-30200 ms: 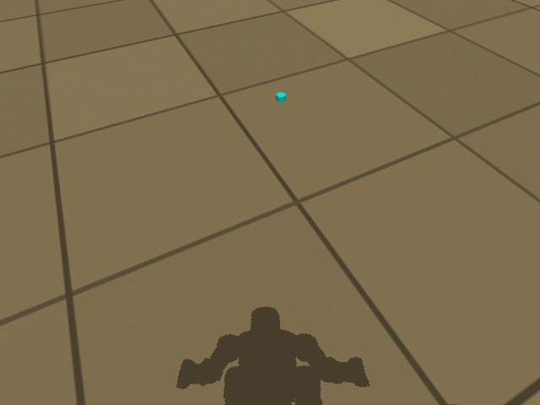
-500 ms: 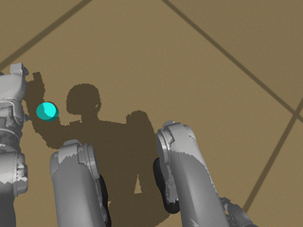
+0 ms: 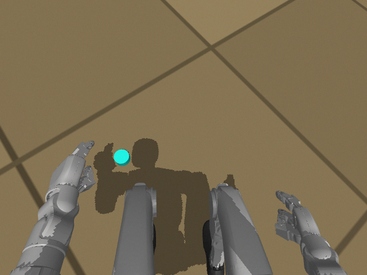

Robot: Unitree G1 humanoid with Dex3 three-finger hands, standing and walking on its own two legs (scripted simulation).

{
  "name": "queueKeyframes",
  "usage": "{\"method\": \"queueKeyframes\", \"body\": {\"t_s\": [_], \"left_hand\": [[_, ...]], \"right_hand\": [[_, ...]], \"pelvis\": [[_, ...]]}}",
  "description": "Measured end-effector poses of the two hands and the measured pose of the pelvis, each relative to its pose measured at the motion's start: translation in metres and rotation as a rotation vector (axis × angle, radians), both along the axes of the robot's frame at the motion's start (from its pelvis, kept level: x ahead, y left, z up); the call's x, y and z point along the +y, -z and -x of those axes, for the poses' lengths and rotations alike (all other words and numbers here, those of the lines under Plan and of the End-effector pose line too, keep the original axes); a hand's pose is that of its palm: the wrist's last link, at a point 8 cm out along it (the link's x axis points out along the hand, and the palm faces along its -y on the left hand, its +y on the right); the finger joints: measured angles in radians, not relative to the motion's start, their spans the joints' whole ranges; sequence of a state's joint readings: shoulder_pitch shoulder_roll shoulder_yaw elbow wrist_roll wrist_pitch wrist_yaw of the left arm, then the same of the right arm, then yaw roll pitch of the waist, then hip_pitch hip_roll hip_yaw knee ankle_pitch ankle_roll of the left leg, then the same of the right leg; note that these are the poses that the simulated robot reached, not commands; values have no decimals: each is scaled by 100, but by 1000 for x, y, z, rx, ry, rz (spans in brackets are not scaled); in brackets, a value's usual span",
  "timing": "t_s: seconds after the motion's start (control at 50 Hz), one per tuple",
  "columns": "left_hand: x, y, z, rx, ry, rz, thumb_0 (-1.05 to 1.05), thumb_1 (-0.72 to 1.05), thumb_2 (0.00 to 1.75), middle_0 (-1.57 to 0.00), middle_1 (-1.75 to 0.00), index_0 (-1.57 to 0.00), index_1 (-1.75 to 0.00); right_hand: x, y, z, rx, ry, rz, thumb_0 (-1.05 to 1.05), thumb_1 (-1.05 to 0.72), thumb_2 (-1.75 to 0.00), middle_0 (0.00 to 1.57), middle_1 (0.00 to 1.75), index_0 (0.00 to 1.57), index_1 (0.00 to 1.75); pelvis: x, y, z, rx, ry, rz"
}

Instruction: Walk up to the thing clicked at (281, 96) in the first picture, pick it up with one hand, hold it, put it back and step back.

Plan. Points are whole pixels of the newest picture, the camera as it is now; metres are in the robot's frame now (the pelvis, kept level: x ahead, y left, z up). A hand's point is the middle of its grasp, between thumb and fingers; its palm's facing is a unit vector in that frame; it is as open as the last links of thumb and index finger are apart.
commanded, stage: home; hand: left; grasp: from above
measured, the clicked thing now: (122, 157) +0.47 +0.24 -0.48
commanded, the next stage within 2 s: none
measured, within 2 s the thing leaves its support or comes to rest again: neither
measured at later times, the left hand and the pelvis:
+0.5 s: hand (65, 195) +0.24 +0.19 +0.11, palm faces +0.11 -0.97 -0.22, open 7.4 cm; pelvis +0.06 +0.00 +0.18, yaw +4 degrees
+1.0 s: hand (41, 215) +0.22 +0.19 +0.17, palm faces +0.13 -0.97 -0.18, open 7.4 cm; pelvis +0.07 +0.00 +0.21, yaw +5 degrees
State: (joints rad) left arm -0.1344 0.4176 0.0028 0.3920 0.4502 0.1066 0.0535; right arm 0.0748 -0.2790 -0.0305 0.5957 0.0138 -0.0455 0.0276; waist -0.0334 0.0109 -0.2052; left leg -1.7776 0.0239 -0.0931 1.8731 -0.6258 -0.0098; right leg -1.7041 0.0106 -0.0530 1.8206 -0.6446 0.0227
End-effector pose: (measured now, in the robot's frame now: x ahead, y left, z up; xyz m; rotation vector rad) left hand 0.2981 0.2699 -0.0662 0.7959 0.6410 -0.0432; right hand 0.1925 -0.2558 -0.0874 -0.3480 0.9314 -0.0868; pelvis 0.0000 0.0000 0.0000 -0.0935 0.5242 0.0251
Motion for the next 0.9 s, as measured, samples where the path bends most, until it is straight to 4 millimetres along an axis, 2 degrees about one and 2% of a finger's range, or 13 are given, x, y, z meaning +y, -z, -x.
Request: {"method": "queueKeyframes", "body": {"t_s": [0.14, 0.3, 0.48, 0.6, 0.66, 0.74, 0.9], "left_hand": [[-8, -56, 33, 26, -161, 173, 1, 88, 89, -21, -30, -21, -30], [-18, -124, 55, 60, -340, 339, 1, 90, 90, -21, -30, -21, -30], [-30, -198, 71, 90, -478, 476, 1, 90, 90, -21, -30, -20, -30], [-33, -241, 80, 66, -496, 513, 1, 90, 90, -20, -30, -20, -29], [-32, -255, 84, 51, -491, 511, 1, 90, 90, -20, -30, -20, -29], [-31, -264, 90, 50, -488, 509, 1, 90, 90, -20, -30, -20, -29], [-31, -258, 100, 73, -497, 525, 1, 91, 90, -20, -30, -20, -29]], "right_hand": [[22, -62, -31, -136, -11, -35, 1, -90, -89, 20, 30, 20, 30], [38, -120, -32, -176, 19, -85, 1, -90, -89, 21, 30, 21, 30], [33, -183, -21, -197, 95, -55, 1, -90, -89, 21, 30, 21, 30], [24, -221, -26, -266, 121, -16, 1, -90, -89, 21, 30, 21, 30], [22, -234, -33, -310, 118, -6, 1, -90, -89, 21, 30, 21, 30], [23, -246, -45, -365, 99, -8, 1, -90, -89, 21, 30, 20, 30], [31, -255, -61, -422, 37, -20, 1, -90, -89, 21, 30, 21, 30]], "pelvis": [[0, -51, -10, -54, -19, -10], [-1, -110, -30, -125, -34, -25], [-2, -172, -60, -217, -50, -37], [-1, -201, -75, -276, -58, -45], [0, -208, -79, -299, -60, -49], [1, -213, -82, -322, -63, -54], [0, -215, -78, -346, -69, -60]]}}
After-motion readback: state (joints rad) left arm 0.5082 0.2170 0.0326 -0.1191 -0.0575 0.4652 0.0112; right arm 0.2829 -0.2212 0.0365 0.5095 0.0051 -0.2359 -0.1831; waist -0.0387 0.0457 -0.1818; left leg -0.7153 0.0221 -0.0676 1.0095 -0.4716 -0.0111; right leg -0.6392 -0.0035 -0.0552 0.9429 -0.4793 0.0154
